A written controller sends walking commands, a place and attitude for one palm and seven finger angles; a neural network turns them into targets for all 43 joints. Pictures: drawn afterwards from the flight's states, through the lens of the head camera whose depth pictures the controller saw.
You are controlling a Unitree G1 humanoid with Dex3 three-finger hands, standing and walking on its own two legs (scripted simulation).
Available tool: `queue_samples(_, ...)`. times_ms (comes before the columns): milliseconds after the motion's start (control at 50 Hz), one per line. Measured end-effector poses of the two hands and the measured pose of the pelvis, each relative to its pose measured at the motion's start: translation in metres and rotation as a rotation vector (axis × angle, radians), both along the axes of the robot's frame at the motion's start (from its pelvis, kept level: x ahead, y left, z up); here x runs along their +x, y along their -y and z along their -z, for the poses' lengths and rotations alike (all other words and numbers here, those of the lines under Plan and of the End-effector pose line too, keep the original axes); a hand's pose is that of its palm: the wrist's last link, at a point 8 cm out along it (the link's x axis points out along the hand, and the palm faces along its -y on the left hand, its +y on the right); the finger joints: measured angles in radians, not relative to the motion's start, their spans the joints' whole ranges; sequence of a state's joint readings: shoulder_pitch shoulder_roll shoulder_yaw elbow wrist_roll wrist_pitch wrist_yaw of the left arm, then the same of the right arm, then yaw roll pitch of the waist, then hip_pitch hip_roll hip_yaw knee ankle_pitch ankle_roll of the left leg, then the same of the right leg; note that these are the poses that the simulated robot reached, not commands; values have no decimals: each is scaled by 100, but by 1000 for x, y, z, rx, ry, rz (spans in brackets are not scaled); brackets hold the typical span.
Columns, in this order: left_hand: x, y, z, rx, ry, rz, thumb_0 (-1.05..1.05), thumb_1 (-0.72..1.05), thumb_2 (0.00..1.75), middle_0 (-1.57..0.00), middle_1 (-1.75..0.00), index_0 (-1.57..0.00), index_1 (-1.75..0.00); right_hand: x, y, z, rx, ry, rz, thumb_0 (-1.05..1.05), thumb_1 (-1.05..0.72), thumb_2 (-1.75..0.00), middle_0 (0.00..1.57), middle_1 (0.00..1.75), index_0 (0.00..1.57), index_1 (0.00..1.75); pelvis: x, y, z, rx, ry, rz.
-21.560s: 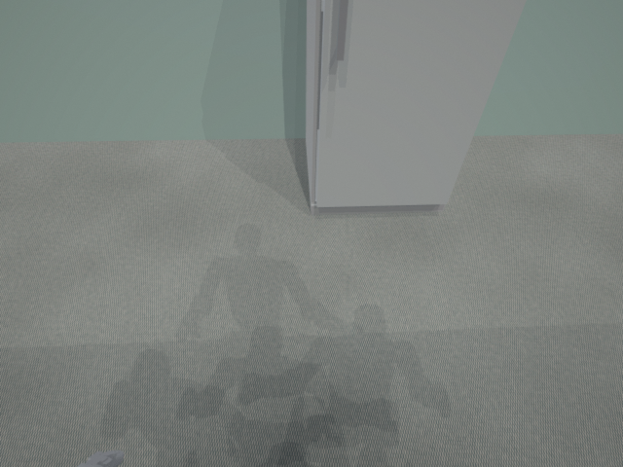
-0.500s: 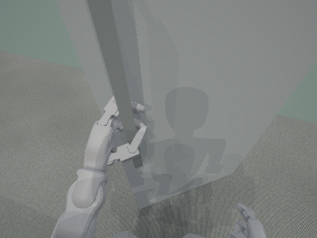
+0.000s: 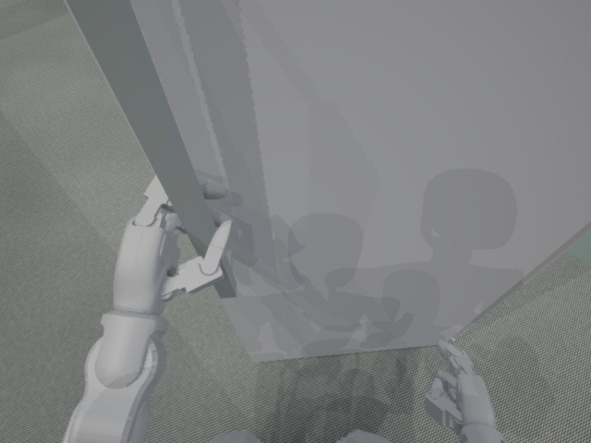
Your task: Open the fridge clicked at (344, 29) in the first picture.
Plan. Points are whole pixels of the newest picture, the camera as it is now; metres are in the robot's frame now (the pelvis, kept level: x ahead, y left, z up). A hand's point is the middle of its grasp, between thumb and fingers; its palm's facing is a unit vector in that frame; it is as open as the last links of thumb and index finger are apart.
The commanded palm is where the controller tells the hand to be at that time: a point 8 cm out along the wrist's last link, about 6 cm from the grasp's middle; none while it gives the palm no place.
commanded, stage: walk backward, drawing the door open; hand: left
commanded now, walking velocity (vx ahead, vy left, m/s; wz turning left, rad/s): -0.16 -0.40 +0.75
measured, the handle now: (180, 156) +0.33 +0.11 +0.24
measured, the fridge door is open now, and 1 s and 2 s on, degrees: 50 77 75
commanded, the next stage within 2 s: stop walking and hold the door back in 0.74 s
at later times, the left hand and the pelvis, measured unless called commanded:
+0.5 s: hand (258, 376) +0.17 +0.04 +0.15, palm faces +0.51 -0.82 -0.27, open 6.5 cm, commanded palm +0.11 +0.07 +0.16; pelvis -0.04 -0.22 +0.00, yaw +20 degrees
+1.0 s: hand out of the picture +0.07 -0.03 +0.16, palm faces +0.85 -0.43 -0.32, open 6.4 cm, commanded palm +0.03 -0.01 +0.15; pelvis -0.01 -0.41 +0.01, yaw +37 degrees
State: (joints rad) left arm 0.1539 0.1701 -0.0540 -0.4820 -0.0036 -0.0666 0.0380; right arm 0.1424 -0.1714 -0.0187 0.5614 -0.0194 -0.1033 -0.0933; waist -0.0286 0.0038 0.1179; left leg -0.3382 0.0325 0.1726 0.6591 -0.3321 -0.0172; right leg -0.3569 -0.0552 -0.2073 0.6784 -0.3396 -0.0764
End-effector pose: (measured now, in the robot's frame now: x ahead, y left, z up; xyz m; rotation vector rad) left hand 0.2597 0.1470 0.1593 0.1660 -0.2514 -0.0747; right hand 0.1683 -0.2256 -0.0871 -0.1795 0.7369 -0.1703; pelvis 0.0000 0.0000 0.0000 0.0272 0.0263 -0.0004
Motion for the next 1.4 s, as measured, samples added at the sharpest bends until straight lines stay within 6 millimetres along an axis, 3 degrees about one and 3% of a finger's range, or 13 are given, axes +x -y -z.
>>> queue_samples(40,-7,3,2,3,44,-34,-5,60,81,-45,-140,-27,-139,-3,10,3,-6,8,-26,2,-91,-90,20,30,20,30,-10,17,6,8,14,-16)
queue_samples(200,-46,23,-4,70,-24,-282,-5,62,81,-45,-140,-25,-140,-22,63,9,40,-110,-173,2,-90,-90,20,30,20,30,-33,102,-10,-56,39,-128)
queue_samples(320,-81,45,-4,118,-16,-498,-6,63,83,-45,-140,-23,-139,-8,126,28,58,-109,-206,2,-90,-90,21,30,20,30,-35,169,5,-37,48,-206)
queue_samples(440,-118,65,-7,109,-55,-594,-5,64,81,-45,-140,-24,-139,9,174,8,-32,-93,-244,2,-91,-90,20,30,20,30,-36,207,-7,5,50,-304)
queue_samples(560,-150,83,-1,80,33,-634,-5,63,81,-46,-140,-27,-138,32,192,-7,-112,-5,-347,2,-91,-90,20,30,19,30,-39,242,7,-16,17,-388)
queue_samples(700,-184,110,-6,98,-35,-778,-5,63,80,-46,-140,-29,-138,37,198,-17,-48,-56,-503,2,-90,-90,20,30,20,30,-35,300,-14,-57,49,-478)
queue_samples(800,-208,136,-9,122,-87,-930,-6,64,80,-46,-140,-28,-137,51,214,-7,35,-54,-583,1,-90,-90,21,30,20,30,-20,344,-12,-76,47,-534)
queue_samples(900,-232,162,-9,167,-93,-1092,-10,59,80,-46,-140,-29,-134,77,246,15,44,-56,-641,1,-90,-90,21,30,20,30,-11,384,1,-37,51,-591)
queue_samples(980,-242,175,-9,136,-96,-1153,-9,58,81,-46,-140,-32,-136,90,273,13,-33,-79,-674,2,-90,-90,21,30,20,30,-14,402,-8,17,60,-637)
queue_samples(1100,-240,175,-10,78,-72,-1163,-7,58,82,-46,-140,-38,-138,100,296,-8,-101,-38,-711,2,-91,-90,20,30,20,30,-25,428,-14,46,48,-696)
queue_samples(1200,-235,171,-8,18,-26,-1125,-3,60,83,-46,-140,-40,-139,91,303,-26,-117,29,-730,2,-91,-90,20,30,20,30,-48,441,-10,22,36,-721)
queue_samples(1260,-234,170,-7,0,-11,-1095,-2,62,83,-46,-140,-39,-139,74,307,-29,-106,43,-719,1,-91,-90,20,30,20,30,-64,448,-7,21,48,-710)
queue_samples(1400,-234,168,-13,23,-103,-1098,-5,63,79,-45,-140,-41,-140,13,322,1,-48,-104,-730,1,-90,-90,20,30,20,30,-72,463,-10,-19,56,-720)
